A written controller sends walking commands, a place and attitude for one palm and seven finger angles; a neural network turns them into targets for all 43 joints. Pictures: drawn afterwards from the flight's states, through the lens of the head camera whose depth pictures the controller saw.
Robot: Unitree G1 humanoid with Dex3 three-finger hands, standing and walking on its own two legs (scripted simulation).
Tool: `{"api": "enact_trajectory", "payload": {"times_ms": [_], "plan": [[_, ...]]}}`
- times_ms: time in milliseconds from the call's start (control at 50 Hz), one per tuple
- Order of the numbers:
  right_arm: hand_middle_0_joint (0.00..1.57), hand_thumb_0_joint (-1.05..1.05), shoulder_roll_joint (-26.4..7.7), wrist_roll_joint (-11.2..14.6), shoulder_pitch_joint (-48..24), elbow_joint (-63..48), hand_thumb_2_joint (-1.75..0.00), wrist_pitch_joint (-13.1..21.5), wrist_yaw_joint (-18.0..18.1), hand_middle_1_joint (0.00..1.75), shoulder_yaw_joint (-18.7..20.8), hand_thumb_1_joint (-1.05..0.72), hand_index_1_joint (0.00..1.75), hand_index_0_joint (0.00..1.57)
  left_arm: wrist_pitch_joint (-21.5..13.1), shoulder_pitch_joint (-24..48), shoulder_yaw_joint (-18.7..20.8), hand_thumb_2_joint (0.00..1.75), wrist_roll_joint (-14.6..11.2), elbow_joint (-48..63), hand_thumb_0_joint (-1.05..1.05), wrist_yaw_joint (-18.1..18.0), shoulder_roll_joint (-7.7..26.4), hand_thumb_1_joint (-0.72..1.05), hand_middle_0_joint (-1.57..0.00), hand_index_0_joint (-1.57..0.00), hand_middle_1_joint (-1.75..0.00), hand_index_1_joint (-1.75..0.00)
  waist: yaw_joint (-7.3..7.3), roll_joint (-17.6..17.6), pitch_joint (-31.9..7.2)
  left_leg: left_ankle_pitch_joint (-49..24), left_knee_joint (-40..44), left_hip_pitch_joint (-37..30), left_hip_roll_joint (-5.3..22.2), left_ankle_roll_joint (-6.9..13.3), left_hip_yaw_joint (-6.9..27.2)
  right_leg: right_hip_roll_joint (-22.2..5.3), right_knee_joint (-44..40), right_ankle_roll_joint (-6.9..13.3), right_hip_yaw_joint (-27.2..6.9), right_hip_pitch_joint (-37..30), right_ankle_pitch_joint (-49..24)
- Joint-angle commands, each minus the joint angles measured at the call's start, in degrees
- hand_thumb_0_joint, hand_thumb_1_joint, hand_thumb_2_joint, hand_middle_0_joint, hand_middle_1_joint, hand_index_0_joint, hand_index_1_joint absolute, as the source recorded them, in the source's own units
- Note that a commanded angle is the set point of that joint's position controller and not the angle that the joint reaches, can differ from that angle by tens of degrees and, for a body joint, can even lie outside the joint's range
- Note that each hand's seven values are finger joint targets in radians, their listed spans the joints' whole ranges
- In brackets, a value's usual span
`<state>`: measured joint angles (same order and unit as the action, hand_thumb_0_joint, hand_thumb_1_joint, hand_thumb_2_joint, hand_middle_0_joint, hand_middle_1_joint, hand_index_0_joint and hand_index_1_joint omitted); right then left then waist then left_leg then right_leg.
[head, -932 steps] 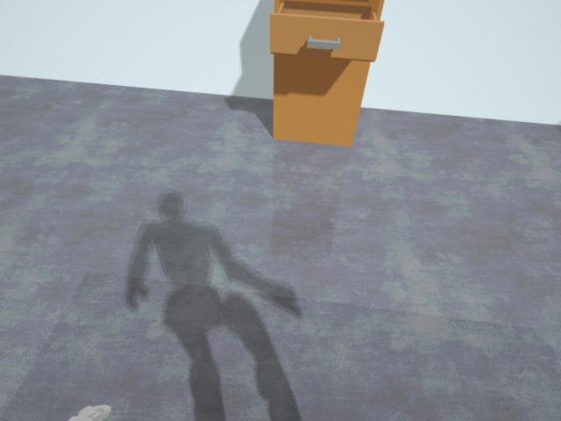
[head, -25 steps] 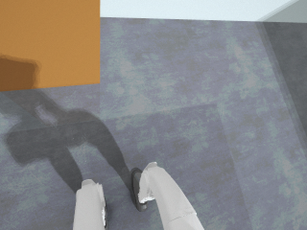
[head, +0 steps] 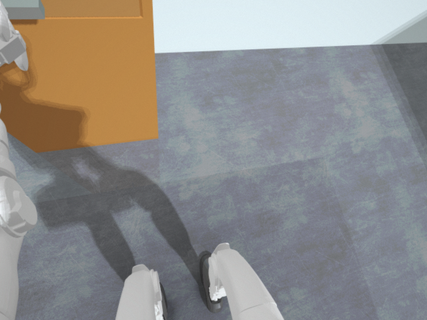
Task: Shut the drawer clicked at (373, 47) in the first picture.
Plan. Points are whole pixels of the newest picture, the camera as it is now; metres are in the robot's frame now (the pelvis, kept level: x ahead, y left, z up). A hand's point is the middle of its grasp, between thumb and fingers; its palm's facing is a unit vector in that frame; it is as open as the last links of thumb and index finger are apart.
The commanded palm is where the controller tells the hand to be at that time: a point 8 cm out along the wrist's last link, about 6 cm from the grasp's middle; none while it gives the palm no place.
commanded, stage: pull the fist back off the drawer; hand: left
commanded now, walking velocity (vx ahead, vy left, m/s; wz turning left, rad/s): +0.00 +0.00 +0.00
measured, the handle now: out of the picture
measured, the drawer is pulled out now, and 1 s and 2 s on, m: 0.00 0.00 0.00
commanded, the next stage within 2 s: draw the hand back to the body in 0.02 s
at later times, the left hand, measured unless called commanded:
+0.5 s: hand out of the picture +0.46 +0.23 +0.11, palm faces +0.08 -1.00 -0.04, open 3.3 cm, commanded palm +0.41 +0.27 +0.13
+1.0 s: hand out of the picture +0.30 +0.24 +0.21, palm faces +0.35 -0.89 -0.29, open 3.3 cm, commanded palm +0.24 +0.28 +0.23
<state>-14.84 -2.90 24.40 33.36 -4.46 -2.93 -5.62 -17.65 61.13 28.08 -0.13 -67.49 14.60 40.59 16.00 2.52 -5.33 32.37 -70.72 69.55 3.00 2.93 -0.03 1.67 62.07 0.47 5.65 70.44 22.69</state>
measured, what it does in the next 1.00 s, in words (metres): rises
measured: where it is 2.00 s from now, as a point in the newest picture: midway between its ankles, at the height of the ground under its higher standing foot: (186, 307)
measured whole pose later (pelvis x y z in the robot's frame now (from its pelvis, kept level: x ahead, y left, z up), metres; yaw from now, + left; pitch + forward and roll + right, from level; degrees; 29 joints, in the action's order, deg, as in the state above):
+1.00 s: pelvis +0.04 +0.00 +0.11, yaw +4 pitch +0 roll -1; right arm -13.4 1.5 10.5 32.7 1.1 3.7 -3.5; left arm -3.2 -7.4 9.7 -3.8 1.2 -5.2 17.8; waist -1.7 3.2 -0.8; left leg 19.2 -28.1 8.6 -1.3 2.2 -0.7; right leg -0.5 27.1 0.2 3.5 12.3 14.5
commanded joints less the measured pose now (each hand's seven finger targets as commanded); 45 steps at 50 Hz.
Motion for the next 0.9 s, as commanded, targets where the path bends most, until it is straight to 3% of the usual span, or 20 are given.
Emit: {"api": "enact_trajectory", "payload": {"times_ms": [0,60,100,160,220,260,300,340,380,400,440,480,520,580,600,620,660,680,720,880], "plan": [[0.2,0.0,-12.6,0.2,12.3,-0.2,-0.9,-0.3,1.3,0.3,5.3,-0.9,0.3,0.2,-5.1,22.8,2.2,0.9,-2.2,13.1,0.0,0.3,14.5,0.9,-1.4,-1.4,-1.6,-1.6,-0.79,11.5,-32.9,-30.9,8.0,-24.0,-0.2,-1.2,5.5,1.4,-4.5,0.9,-3.1,-20.0,-16.5],[0.2,0.0,-12.2,0.0,12.0,-0.2,-0.9,-0.6,1.3,0.3,5.6,-0.9,0.3,0.2,-6.8,20.8,2.0,0.9,-2.5,15.0,0.0,0.6,13.5,0.9,-1.4,-1.4,-1.6,-1.6,-1.57,13.6,-35.5,-36.8,7.6,-26.9,-0.3,-1.7,5.5,1.1,-3.7,1.1,-3.3,-21.2,-20.9],[0.2,0.0,-12.1,0.2,11.8,0.0,-0.9,-1.1,1.3,0.3,5.7,-0.9,0.3,0.2,-6.7,18.1,0.6,0.9,-2.7,12.6,0.0,1.3,11.3,0.9,-1.4,-1.4,-1.6,-1.6,-1.23,11.6,-33.0,-38.1,7.7,-27.2,-0.1,-1.7,5.5,1.2,-4.1,1.0,-3.1,-20.4,-21.1],[0.2,0.0,-12.0,1.0,11.3,-3.2,-0.9,-1.8,0.9,0.3,6.8,-0.9,0.3,0.2,-6.6,7.8,2.9,0.9,-5.3,25.9,0.0,2.5,11.8,0.9,-1.4,-1.4,-1.6,-1.6,-6.37,16.4,-44.5,-51.8,10.2,-38.8,0.0,-3.0,5.8,1.2,-5.5,1.2,-3.2,-27.7,-27.7],[0.2,0.0,-11.0,2.5,9.1,-5.4,-0.9,-1.7,0.7,0.3,7.6,-0.9,0.3,0.2,-3.4,-3.0,0.5,0.9,-8.7,36.6,0.0,3.5,6.8,0.9,-1.4,-1.4,-1.6,-1.6,-8.08,13.3,-44.5,-56.3,13.9,-43.4,0.0,-3.1,5.4,1.5,-9.4,0.9,-2.7,-34.1,-32.3],[0.2,0.0,-10.5,3.3,7.7,-5.9,-0.9,-1.0,0.9,0.3,7.8,-0.9,0.3,0.2,-1.5,-9.5,-1.3,0.9,-10.8,40.4,0.0,2.9,2.9,0.9,-1.4,-1.4,-1.6,-1.6,-8.46,11.9,-40.5,-55.8,16.2,-44.2,0.1,-3.0,4.9,1.4,-11.6,0.8,-2.4,-35.1,-32.1],[0.2,0.0,-10.1,3.8,5.9,-5.5,-0.9,0.1,1.3,0.3,7.8,-0.9,0.3,0.2,-0.7,-10.6,-3.5,0.9,-12.1,42.2,0.0,1.4,-0.9,0.9,-1.4,-1.4,-1.6,-1.6,-7.66,8.6,-34.0,-48.6,18.4,-42.9,-0.1,-2.5,4.0,1.4,-14.0,0.3,-2.2,-35.0,-28.1],[0.2,0.0,-10.0,4.0,4.4,-5.2,-0.9,1.1,1.9,0.3,7.7,-0.9,0.3,0.2,-1.6,-11.6,-3.7,0.9,-12.4,44.2,0.0,-0.5,-1.5,0.9,-1.4,-1.4,-1.6,-1.6,-7.88,7.7,-29.4,-43.8,20.1,-41.6,-0.6,-2.2,3.0,1.4,-15.4,0.5,-2.6,-36.7,-26.4],[0.2,0.0,-9.4,4.0,3.7,-5.3,-0.9,1.9,2.2,0.3,7.8,-0.9,0.3,0.2,-2.5,-17.0,-4.3,0.9,-12.1,45.2,0.0,-1.6,-3.0,0.9,-1.4,-1.4,-1.6,-1.6,-9.17,8.1,-27.1,-46.9,21.9,-42.9,-0.6,-2.8,2.8,1.1,-15.7,0.7,-2.4,-38.9,-27.9],[0.2,0.0,-9.0,4.0,3.2,-5.4,-0.9,2.3,2.2,0.3,7.7,-0.9,0.3,0.2,-2.6,-19.7,-6.3,0.9,-12.1,45.0,0.0,-1.6,-5.5,0.9,-1.4,-1.4,-1.6,-1.6,-9.31,7.8,-26.0,-48.5,22.5,-43.6,-0.6,-3.0,2.6,1.0,-16.1,0.6,-2.3,-39.4,-28.5],[0.2,0.0,-9.0,4.3,2.0,-5.5,-0.9,3.0,2.4,0.3,7.8,-0.9,0.3,0.2,-2.7,-22.8,-7.7,0.9,-12.3,45.9,0.0,-1.1,-6.8,0.9,-1.4,-1.4,-1.6,-1.6,-9.79,7.9,-23.4,-50.2,23.3,-44.8,-0.5,-3.1,2.6,0.7,-16.8,0.8,-2.4,-40.4,-29.4],[0.2,0.0,-8.7,4.5,0.6,-6.2,-0.9,3.5,2.5,0.3,7.9,-0.9,0.3,0.2,-2.5,-25.7,-8.0,0.9,-12.8,49.4,0.0,-0.4,-7.2,0.9,-1.4,-1.4,-1.6,-1.6,-10.83,7.6,-24.8,-51.1,24.6,-47.4,-0.5,-3.6,3.0,0.5,-17.5,0.8,-2.4,-43.1,-29.9],[0.2,0.0,-8.4,4.9,-1.6,-7.3,-0.9,4.2,2.7,0.3,7.6,-0.9,0.3,0.2,-1.6,-29.8,-8.6,0.9,-14.0,50.8,0.0,0.1,-9.0,0.9,-1.4,-1.4,-1.6,-1.6,-11.37,5.0,-22.0,-48.3,26.3,-46.8,-0.7,-3.5,2.8,0.3,-18.7,0.7,-2.1,-44.9,-28.9],[0.2,0.0,-8.4,5.4,-4.2,-8.6,-0.9,5.0,3.4,0.3,7.2,-0.9,0.3,0.2,0.1,-33.6,-7.3,0.9,-15.2,53.0,0.0,0.5,-8.4,0.9,-1.4,-1.4,-1.6,-1.6,-12.17,1.4,-19.2,-43.2,28.6,-45.2,-1.3,-3.0,2.4,-0.1,-20.2,0.7,-2.1,-48.5,-28.6],[0.2,0.0,-8.3,5.6,-5.5,-9.0,-0.9,5.4,3.7,0.3,7.0,-0.9,0.3,0.2,0.6,-34.1,-6.8,0.9,-15.3,54.7,0.0,0.5,-8.1,0.9,-1.4,-1.4,-1.6,-1.6,-12.6,2.3,-18.5,-41.2,29.3,-44.8,-1.6,-2.8,2.0,-0.3,-20.6,0.8,-2.3,-49.5,-28.2],[0.2,0.0,-7.7,5.4,-10.2,-10.2,-0.9,4.4,4.3,0.3,7.5,-0.9,0.3,0.2,2.9,-34.5,-9.9,0.9,-6.9,59.1,0.0,-6.3,-3.5,0.9,-1.4,-1.4,-1.6,-1.6,-15.12,3.4,-19.2,-39.9,31.5,-47.3,-2.5,-2.2,1.9,-2.2,-23.4,1.7,-4.3,-52.8,-24.8],[0.2,0.0,-6.8,5.3,-11.3,-10.7,-0.9,4.4,5.4,0.3,7.1,-0.9,0.3,0.2,6.1,-38.3,-12.5,0.9,-5.7,63.6,0.0,-12.6,-8.5,0.9,-1.4,-1.4,-1.6,-1.6,-14.37,4.0,-16.3,-36.5,34.8,-50.6,-2.1,-2.6,2.1,-2.1,-26.1,1.5,-3.8,-53.2,-22.1],[0.2,0.0,-6.6,5.4,-12.0,-10.6,-0.9,4.4,5.9,0.3,6.9,-0.9,0.3,0.2,7.5,-41.8,-12.8,0.9,-5.4,63.6,0.0,-14.5,-9.7,0.9,-1.4,-1.4,-1.6,-1.6,-14.5,1.7,-14.4,-35.1,36.0,-50.7,-1.9,-2.4,2.1,-2.1,-27.1,1.5,-3.6,-54.5,-21.6],[0.2,0.0,-6.4,5.5,-13.8,-10.6,-0.9,4.9,6.5,0.3,6.4,-0.9,0.3,0.2,8.7,-42.7,-14.0,0.9,-4.8,68.4,0.0,-17.1,-10.7,0.9,-1.4,-1.4,-1.6,-1.6,-14.54,0.8,-13.0,-32.9,38.6,-52.7,-1.7,-2.2,2.1,-2.3,-29.0,1.5,-3.4,-56.7,-20.9],[0.2,0.0,-5.4,4.8,-18.1,-8.7,-0.9,8.0,7.6,0.3,5.0,-0.9,0.3,0.2,10.9,-52.3,-14.5,0.9,-3.6,79.3,0.0,-20.3,-12.8,0.9,-1.4,-1.4,-1.6,-1.6,-16.46,2.0,-4.7,-31.9,46.9,-59.5,-1.9,-2.4,2.0,-2.2,-36.4,1.7,-3.4,-63.2,-20.2]]}}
